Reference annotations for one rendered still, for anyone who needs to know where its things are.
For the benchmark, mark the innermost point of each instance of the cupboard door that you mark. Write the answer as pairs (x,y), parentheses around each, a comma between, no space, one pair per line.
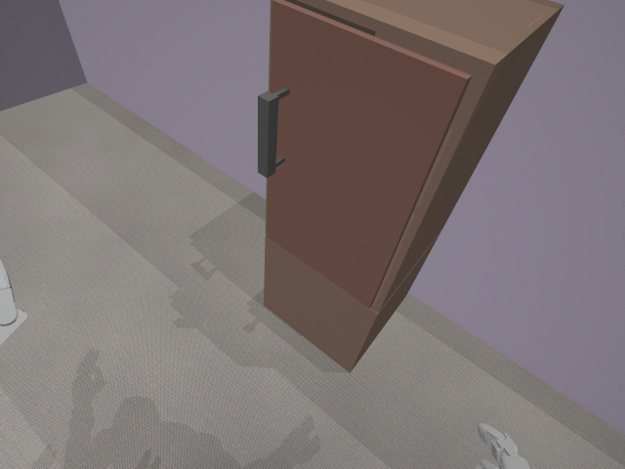
(360,131)

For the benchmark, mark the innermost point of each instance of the handle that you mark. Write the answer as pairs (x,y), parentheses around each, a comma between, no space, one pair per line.
(267,131)

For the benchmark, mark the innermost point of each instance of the right robot hand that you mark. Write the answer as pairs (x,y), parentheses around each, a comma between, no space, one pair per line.
(503,449)

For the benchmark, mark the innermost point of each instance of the left robot hand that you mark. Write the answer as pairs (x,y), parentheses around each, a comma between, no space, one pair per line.
(10,316)

